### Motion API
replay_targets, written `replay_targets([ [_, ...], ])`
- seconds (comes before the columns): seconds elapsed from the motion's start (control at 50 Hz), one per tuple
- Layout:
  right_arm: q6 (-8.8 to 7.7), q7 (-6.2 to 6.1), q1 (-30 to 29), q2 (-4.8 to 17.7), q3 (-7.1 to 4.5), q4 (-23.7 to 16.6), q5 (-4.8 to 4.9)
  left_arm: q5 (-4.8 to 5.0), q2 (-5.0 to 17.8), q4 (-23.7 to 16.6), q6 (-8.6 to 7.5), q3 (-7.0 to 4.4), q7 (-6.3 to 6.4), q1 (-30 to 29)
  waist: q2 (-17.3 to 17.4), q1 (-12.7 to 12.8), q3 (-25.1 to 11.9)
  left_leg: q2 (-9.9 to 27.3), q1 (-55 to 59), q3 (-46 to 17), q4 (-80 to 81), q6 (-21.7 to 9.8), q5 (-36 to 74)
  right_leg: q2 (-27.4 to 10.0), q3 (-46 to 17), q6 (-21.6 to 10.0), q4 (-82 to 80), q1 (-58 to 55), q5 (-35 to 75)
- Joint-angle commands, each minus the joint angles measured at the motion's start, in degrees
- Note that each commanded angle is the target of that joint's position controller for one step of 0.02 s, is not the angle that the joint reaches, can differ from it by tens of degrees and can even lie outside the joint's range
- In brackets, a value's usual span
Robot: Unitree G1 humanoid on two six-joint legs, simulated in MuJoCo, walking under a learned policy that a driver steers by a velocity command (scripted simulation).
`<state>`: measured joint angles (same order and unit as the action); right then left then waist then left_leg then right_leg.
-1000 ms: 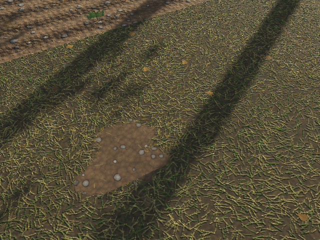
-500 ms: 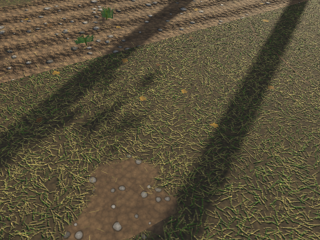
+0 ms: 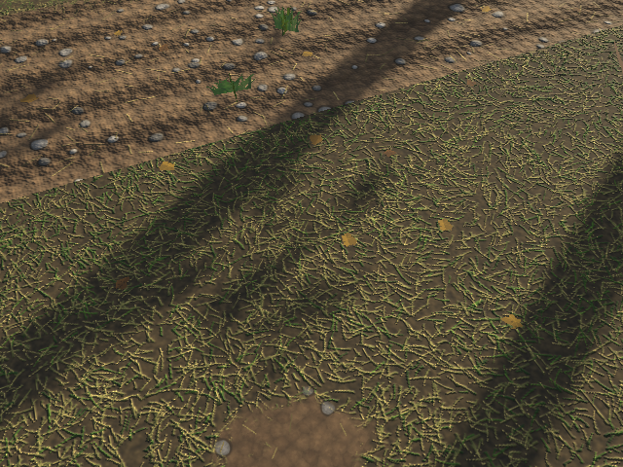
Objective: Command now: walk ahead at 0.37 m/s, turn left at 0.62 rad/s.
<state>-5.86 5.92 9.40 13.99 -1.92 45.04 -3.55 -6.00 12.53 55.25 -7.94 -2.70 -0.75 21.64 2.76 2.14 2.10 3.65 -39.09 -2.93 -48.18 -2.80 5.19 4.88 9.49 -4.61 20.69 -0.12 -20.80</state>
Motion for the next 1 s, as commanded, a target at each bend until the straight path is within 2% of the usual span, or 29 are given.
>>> replay_targets([
  [0.02, -1.94, 1.69, -5.14, 4.76, -0.58, -4.25, 1.53, 1.59, 9.3, -3.61, -2.16, -1.48, 3.31, -1.45, -3.64, -0.22, 2.96, 0.2, 2.83, 0.42, 14.6, 0.75, 18.23, -11.2, 0.29, 3.21, -1.0, 4.78, 32.53],
  [0.06, -0.91, 1.56, -8.35, 4.2, -0.11, -2.9, -0.14, 1.87, 7.48, -0.05, -1.1, -0.21, 4.0, 7.84, -4.65, 1.47, 4.97, 1.93, -0.14, 0.58, 25.24, -0.16, 25.4, -11.44, 0.21, 5.4, 3.21, -2.01, 27.97],
  [0.12, 0.93, 0.54, -1.65, 5.93, -0.92, 1.44, -1.27, 1.55, 7.78, -1.1, 0.04, 0.95, 3.54, 10.46, -3.01, -1.31, 4.17, 0.74, 10.75, 5.9, 23.79, 1.25, 21.62, -12.86, 0.44, 7.55, 10.27, 0.72, 35.17],
  [0.16, 2.67, -1.19, 10.31, 10.22, -2.83, 6.94, -2.07, 1.58, 10.57, -4.52, 0.09, 0.95, 4.47, 7.98, -3.12, -4.33, 3.56, -1.2, 22.64, 10.58, 26.58, 2.27, 18.08, -9.98, 2.5, 15.39, 19.88, 3.15, 38.38],
  [0.18, 3.38, -2.88, 24.38, 13.92, -4.8, 12.01, -2.56, 1.29, 12.07, -7.52, 0.89, 1.06, 3.91, 4.57, -3.49, -8.42, 1.93, -3.16, 38.98, 13.15, 29.74, 0.31, 21.3, -7.17, 4.37, 23.13, 30.27, 9.63, 42.1],
  [0.2, 3.45, -5.46, 47.85, 14.68, -6.2, 20.31, -2.4, 3.41, 10.99, -11.56, 2.18, 1.63, 1.43, -4.17, 12.68, -20.36, -7.68, -0.24, 73.2, 10.38, 35.46, -9.95, 38.22, 1.67, 6.39, 29.38, 66.74, 29.01, 6.39],
  [0.22, 2.09, -5.74, 48.02, 12.74, -5.38, 20.39, -3.56, 1.92, 2.02, -15.28, 3.58, 4.03, -1.77, -6.48, 19.42, -17.59, -20.37, 5.24, 91.94, -6.57, 18.56, -15.05, 51.17, 1.97, -7.06, 22.99, 90.78, 48.35, -29.96],
  [0.24, 0.95, -5.2, 49.66, 17.58, -6.13, 16.53, -3.36, 0.58, -3.02, -15.11, 2.2, 5.08, -4.02, 6.04, 10.31, -12.13, -36.39, 19.88, 106.48, -24.96, 5.5, -29.51, 76.7, -0.75, -19.78, 22.94, 96.72, 54.78, -30.88],
  [0.26, 2.64, -3.72, 21.96, 14.34, -5.62, 7.54, 3.83, 11.36, 5.16, -20.25, 0.89, 2.34, 1.27, -14.29, 10.12, -10.93, -10.09, 16.23, 73.15, -25.81, 17.2, -26.39, 71.93, 1.49, -12.29, 16.72, 102.35, 67.85, -30.77],
  [0.28, 3.61, -4.21, 13.62, 16.46, -5.74, 3.54, 5.49, 11.46, 6.49, -23.75, 0.33, 2.55, 3.24, -11.19, 5.12, -3.97, -10.74, 18.36, 67.01, -32.31, 22.43, -26.88, 43.54, -0.22, -14.05, 12.72, 103.78, 71.98, -23.02],
  [0.3, 5.05, -5.38, 6.89, 15.85, -5.24, 1.03, 5.69, 9.71, 7.54, -21.86, 0.95, 1.97, 4.59, -7.69, -9.15, 0.53, -12.64, 19.71, 52.1, -35.28, 26.89, -24.01, 21.4, -4.03, -14.56, 10.78, 99.62, 64.92, -17.51],
  [0.32, 5.91, -5.76, 3.45, 14.48, -4.13, -1.68, 5.32, 7.64, 7.45, -21.02, 2.75, 1.66, 5.14, -6.89, -14.33, 2.41, -6.7, 18.93, 32.24, -32.48, 29.04, -22.62, 21.72, -4.55, -13.91, 10.75, 95.93, 58.22, -16.31],
  [0.36, 5.37, -6.19, -1.24, 16.72, -3.62, -5.37, 1.19, 5.95, 6.12, -21.04, 5.43, 1.73, 6.14, -5.38, -11.95, 5.14, -2.34, 10.68, 2.92, -21.61, 32.44, -18.52, 25.01, -4.84, -11.99, 10.47, 82.23, 40.77, -9.35],
  [0.38, 4.76, -7.2, 2.78, 15.6, -3.42, -4.72, 0.81, 6.26, 9.34, -22.05, 5.32, 0.47, 6.69, -7.68, -9.45, 3.09, -1.98, 3.9, 0.69, -16.06, 31.78, -15.15, 23.15, -3.97, -11.96, 11.08, 72.87, 37.95, 0.19],
  [0.42, 5.38, -9.93, 5.71, 10.6, -2.23, -3.85, 4.26, 5.06, 6.28, -26.2, 4.85, 0.91, 6.74, -15.51, -4.96, 0.9, -4.99, -8.42, -2.75, -9.87, 26.36, -8.55, 7.99, -0.16, -10.52, 12.32, 40.61, 24.3, 23.48],
  [0.46, 7.24, -11.47, 7.15, 11.43, -2.81, -3.82, 6.04, 6.61, 2.04, -30.3, 5.04, 1.59, 5.5, -21.14, 2.67, -0.66, -9.92, -7.76, 4.36, -14.26, 26.94, -6.43, -0.06, 3.47, -12.06, 14.74, 26.92, 18.43, 27.17],
  [0.5, 7.9, -12.11, 3.92, 12.58, -4.38, -6.14, 6.03, 8.48, 5.05, -30.01, 6.29, 0.11, 4.85, -17.86, 8.07, 1.28, -10.76, -3.2, 15.43, -21.89, 24.44, -5.29, -6.28, 0.73, -18.75, 14.15, 18.32, 19.77, 23.68],
  [0.56, 7.16, -10.76, 2.58, 5.52, -3.86, -9.28, 6.26, 7.33, 9.25, -25.11, 5.83, -2.62, 3.93, -11.82, 8.74, 2.18, -6.37, -6.55, 18.39, -25.35, 14.69, -2.38, -15.9, -3.11, -18.22, 10.71, 1.99, 13.32, 24.9],
  [0.58, 7.47, -9.78, 8.95, -0.02, -2.57, -8.7, 4.95, 6.23, 8.46, -24.1, 5.55, -2.3, 3.73, -8.51, 0.61, -0.23, -11.74, -12.21, 11.92, -19.11, -0.76, -0.45, -36.02, -12.98, -24.55, 6.69, 4.39, 0.2, 29.99],
  [0.6, 7.13, -9.05, 16.99, -3.07, -1.81, -9.44, 4.19, 4.35, 9.7, -25.63, 6.2, -1.96, 3.32, -7.81, -15.2, -4.86, -13.63, -19.91, -3.97, -15.18, -16.68, 2.56, -53.48, -25.98, -40.88, -1.72, 6.47, -9.95, 45.89],
  [0.62, 6.03, -7.79, 17.19, 4.22, -3.2, -12.19, 4.59, 4.3, 12.61, -25.21, 6.35, -3.48, 2.58, -9.31, -24.41, -6.8, -16.33, -13.49, -12.68, -13.3, -25.96, 4.63, -48.66, -33.67, -58.5, -8.82, -2.58, -9.11, 22.53],
  [0.64, 6.33, -8.08, 10.02, 10.39, -5.05, -11.23, 4.97, 4.39, 8.64, -26.06, 6.34, -3.07, 2.56, -11.57, -17.75, -3.83, -10.03, -9.39, -14.63, -9.72, -29.62, 6.46, -40.25, -27.22, -50.49, -8.92, -4.9, -4.1, 5.77],
  [0.66, 7.56, -8.63, 4.89, 12.57, -5.75, -11.94, 4.83, 4.45, 6.6, -26.24, 7.06, -2.51, 2.76, -15.0, -12.48, -3.4, -6.99, -7.09, -14.27, -7.14, -30.06, 6.82, -32.94, -22.65, -39.85, -6.25, -4.55, 2.96, -1.05],
  [0.7, 9.58, -8.36, 3.6, 12.03, -5.7, -12.29, 4.11, 4.52, 7.02, -26.23, 8.12, -2.3, 3.76, -20.6, -8.68, -5.18, -4.88, -4.98, -4.26, -2.41, -33.65, 7.66, -24.92, -17.78, -26.95, -5.19, -4.42, 17.58, 8.25],
  [0.74, 9.82, -7.92, 3.34, 8.18, -4.28, -12.78, 4.16, 4.06, 7.98, -24.46, 8.23, -2.3, 4.34, -18.61, -8.83, -4.86, -5.47, -4.83, 0.52, 0.99, -30.06, 7.48, -20.92, -15.31, -19.99, -5.11, -4.46, 21.38, 13.4],
  [0.78, 9.44, -7.72, 0.6, 6.02, -3.11, -14.01, 4.49, 4.17, 9.21, -22.64, 8.39, -2.43, 4.36, -15.06, -9.24, -3.29, -6.93, -4.34, 0.98, 0.68, -24.44, 7.23, -20.85, -16.48, -19.19, -6.93, -4.0, 18.7, 15.59],
  [0.9, 8.72, -6.16, -1.89, 5.38, -1.99, -14.07, 3.99, 5.96, 12.86, -20.84, 8.82, -3.64, 3.45, -13.95, -11.67, -1.62, -10.07, -3.37, 12.04, 2.1, -2.18, 4.41, -26.66, -20.03, -18.78, -8.34, -4.31, 16.14, 9.54],
  [0.98, 8.46, -5.69, 2.84, 4.55, -2.31, -11.18, 3.92, 6.78, 10.14, -17.81, 9.05, -2.46, 3.12, -9.5, -10.91, -2.5, -9.15, -6.14, 27.46, 5.49, 22.88, 0.17, -20.31, -18.08, -16.03, -4.23, 1.96, 18.95, 10.46],
  [1.0, 8.43, -5.88, 4.38, 6.03, -2.54, -11.39, 3.52, 6.3, 8.32, -17.24, 8.71, -1.8, 2.72, -7.51, -7.6, -2.35, -10.39, -1.53, 35.05, -1.3, 25.48, -1.48, -16.91, -16.01, -13.54, 0.31, 7.75, 23.92, 8.2],
])
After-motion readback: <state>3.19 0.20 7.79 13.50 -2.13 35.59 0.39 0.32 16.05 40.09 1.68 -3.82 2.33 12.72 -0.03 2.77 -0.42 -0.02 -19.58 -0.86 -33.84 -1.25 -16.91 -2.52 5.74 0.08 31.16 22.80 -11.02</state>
